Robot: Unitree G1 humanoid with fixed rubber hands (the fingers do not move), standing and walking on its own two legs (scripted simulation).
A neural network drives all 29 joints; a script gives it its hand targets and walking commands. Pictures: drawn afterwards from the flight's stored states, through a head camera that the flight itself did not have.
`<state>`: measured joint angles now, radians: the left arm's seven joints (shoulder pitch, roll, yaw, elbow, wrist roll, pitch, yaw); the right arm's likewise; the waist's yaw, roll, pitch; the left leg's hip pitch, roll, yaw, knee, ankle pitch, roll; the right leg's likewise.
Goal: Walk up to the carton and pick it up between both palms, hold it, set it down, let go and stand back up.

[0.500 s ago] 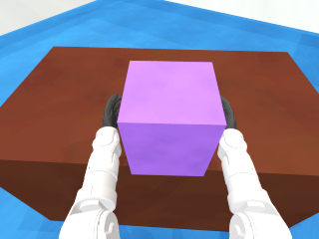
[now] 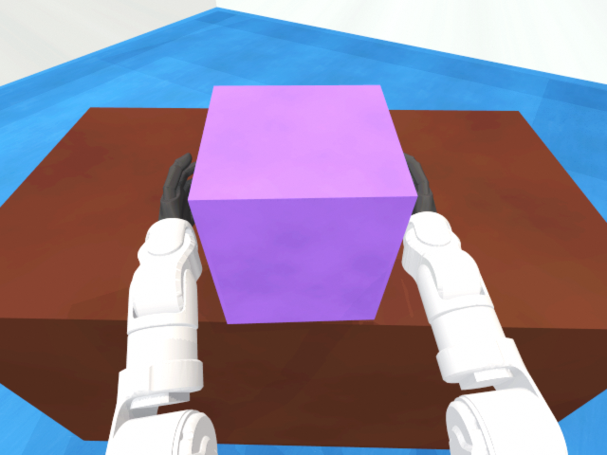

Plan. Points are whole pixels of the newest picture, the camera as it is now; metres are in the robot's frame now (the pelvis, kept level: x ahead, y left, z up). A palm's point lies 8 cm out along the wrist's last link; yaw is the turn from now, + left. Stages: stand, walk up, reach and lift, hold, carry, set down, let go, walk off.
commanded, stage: reach and lift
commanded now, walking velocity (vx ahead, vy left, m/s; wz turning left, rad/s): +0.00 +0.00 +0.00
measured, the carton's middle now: (299, 210) +0.41 +0.00 +0.14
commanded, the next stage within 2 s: hold in 1.64 s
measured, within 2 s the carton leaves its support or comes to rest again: neither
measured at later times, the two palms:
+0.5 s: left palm (162, 201) +0.35 +0.15 +0.21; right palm (429, 199) +0.36 -0.15 +0.19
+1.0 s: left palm (155, 188) +0.34 +0.15 +0.24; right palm (441, 181) +0.35 -0.15 +0.23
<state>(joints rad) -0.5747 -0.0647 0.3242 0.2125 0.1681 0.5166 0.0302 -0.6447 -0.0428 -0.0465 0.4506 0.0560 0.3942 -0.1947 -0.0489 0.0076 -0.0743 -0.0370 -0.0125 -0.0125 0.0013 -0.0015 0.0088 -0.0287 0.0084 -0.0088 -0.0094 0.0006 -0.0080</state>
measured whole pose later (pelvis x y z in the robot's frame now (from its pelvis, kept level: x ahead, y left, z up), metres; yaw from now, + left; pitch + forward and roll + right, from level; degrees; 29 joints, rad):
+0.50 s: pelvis -0.02 +0.00 +0.00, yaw -1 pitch -1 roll +0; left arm -0.66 -0.07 0.35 -0.06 0.26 0.88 -0.01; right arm -0.72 -0.06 -0.03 0.29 0.14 0.63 -0.22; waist -0.07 0.00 -0.02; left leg 0.04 -0.01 0.00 -0.06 0.04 0.01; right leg 0.02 0.01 0.01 -0.02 0.02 0.00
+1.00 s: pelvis -0.02 +0.00 +0.00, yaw -1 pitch -4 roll +0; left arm -0.73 -0.06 0.38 -0.15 0.33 1.10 -0.07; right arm -0.80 -0.07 -0.04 0.23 0.21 0.78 -0.27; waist -0.08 0.01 0.01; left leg 0.11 -0.01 0.00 -0.08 0.05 0.01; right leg 0.08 0.01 0.02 -0.03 0.02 0.00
